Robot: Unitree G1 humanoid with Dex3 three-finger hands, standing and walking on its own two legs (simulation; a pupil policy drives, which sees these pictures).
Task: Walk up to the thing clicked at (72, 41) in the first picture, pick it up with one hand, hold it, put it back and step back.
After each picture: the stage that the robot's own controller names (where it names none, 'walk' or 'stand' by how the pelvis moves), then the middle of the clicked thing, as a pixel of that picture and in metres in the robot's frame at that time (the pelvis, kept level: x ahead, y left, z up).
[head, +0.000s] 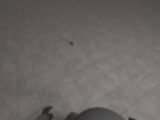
stand; (71, 42) +1.67 +0.47 -0.72
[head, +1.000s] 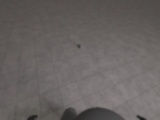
walk; (79, 45) +1.57 +0.21 -0.70
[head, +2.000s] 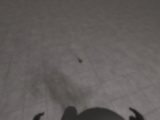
walk; (80, 60) +1.04 +0.13 -0.71
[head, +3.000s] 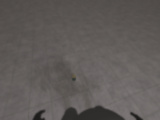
walk; (73, 77) +0.67 +0.19 -0.71
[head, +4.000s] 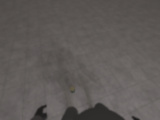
stand; (72, 89) +0.42 +0.18 -0.71
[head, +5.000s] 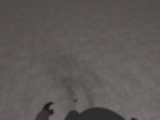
stand; (75, 98) +0.35 +0.19 -0.71
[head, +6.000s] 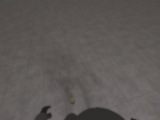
stand; (72, 100) +0.33 +0.19 -0.72
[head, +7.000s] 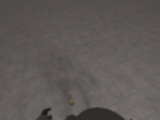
stand; (71, 102) +0.32 +0.20 -0.72
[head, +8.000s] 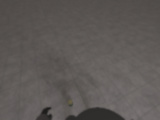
stand; (70, 103) +0.31 +0.22 -0.72
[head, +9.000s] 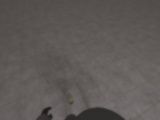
stand; (71, 100) +0.32 +0.22 -0.72
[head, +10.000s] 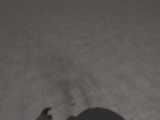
stand; (72, 102) +0.32 +0.20 -0.73
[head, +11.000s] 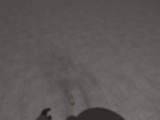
stand; (72, 101) +0.32 +0.20 -0.73
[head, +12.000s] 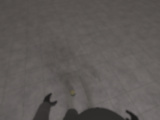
go down; (72, 93) +0.34 +0.19 -0.71
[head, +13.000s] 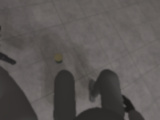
go down; (58, 58) +0.44 +0.20 -0.29
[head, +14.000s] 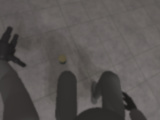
close in; (62, 59) +0.44 +0.19 -0.31
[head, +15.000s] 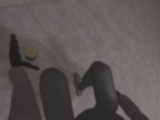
close in; (31, 54) +0.43 +0.23 -0.23
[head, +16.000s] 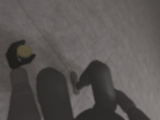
close; (24, 53) +0.43 +0.24 -0.23
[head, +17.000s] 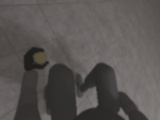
lift; (39, 59) +0.37 +0.23 -0.21
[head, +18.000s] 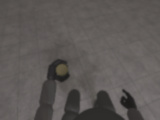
lift; (63, 72) +0.32 +0.18 +0.01
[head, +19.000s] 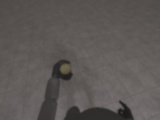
hold; (66, 72) +0.33 +0.17 +0.03
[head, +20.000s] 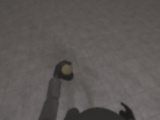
hold; (68, 73) +0.33 +0.16 +0.02
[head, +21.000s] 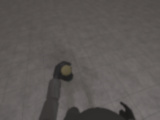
crouch; (67, 74) +0.33 +0.17 +0.01
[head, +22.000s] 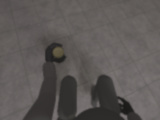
crouch; (59, 55) +0.44 +0.19 -0.09
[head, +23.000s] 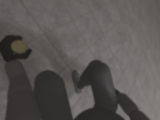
lower; (20, 49) +0.45 +0.25 -0.24
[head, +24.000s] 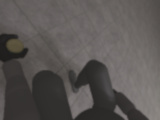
lower; (16, 48) +0.45 +0.26 -0.24
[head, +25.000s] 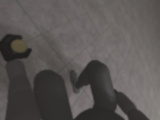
lower; (20, 49) +0.45 +0.25 -0.24
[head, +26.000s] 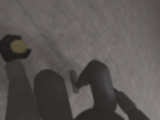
lower; (19, 49) +0.45 +0.25 -0.24
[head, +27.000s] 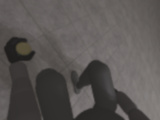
loosen; (24, 51) +0.44 +0.24 -0.23
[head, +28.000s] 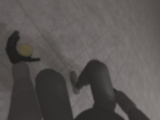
withdraw; (25, 52) +0.44 +0.22 -0.24
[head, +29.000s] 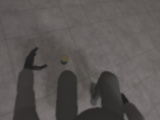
walk; (64, 60) +0.44 +0.18 -0.29
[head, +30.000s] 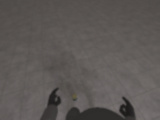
stand; (74, 97) +0.36 +0.14 -0.65
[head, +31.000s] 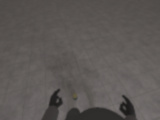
stand; (75, 96) +0.37 +0.16 -0.67
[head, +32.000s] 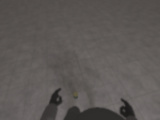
stand; (75, 95) +0.38 +0.16 -0.67
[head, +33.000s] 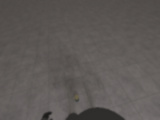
walk; (76, 98) +0.37 +0.17 -0.72
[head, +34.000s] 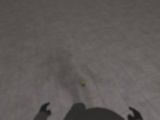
walk; (83, 83) +0.51 +0.08 -0.70
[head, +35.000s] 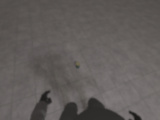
walk; (77, 65) +0.77 +0.11 -0.70
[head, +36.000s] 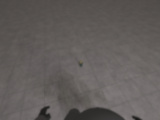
stand; (81, 63) +1.00 +0.17 -0.70
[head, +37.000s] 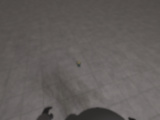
stand; (79, 64) +0.98 +0.18 -0.73
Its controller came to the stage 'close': yes
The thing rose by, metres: 0.73
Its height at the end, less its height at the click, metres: +0.00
